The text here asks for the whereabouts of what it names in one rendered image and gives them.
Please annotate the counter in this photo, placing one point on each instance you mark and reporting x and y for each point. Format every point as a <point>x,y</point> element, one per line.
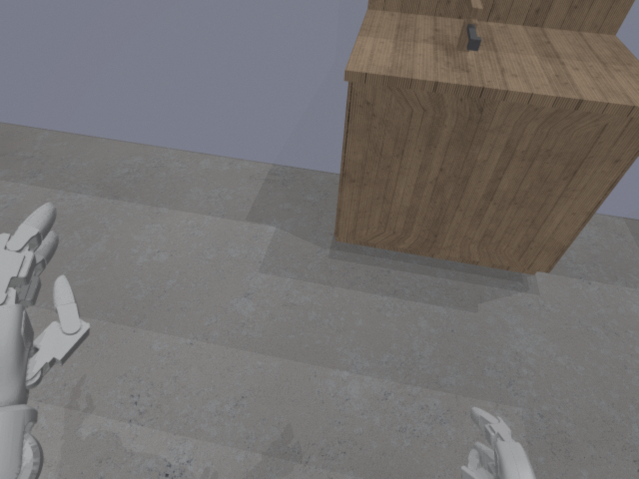
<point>497,157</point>

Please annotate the robot left hand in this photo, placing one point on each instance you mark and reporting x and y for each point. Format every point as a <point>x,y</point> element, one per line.
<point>23,257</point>

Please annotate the robot left forearm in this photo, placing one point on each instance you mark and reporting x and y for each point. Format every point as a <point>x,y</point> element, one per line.
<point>21,455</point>

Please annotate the robot right hand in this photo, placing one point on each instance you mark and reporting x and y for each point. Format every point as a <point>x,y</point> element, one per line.
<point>508,460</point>

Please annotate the tap lever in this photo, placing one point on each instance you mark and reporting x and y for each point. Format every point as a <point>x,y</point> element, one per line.
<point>473,40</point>

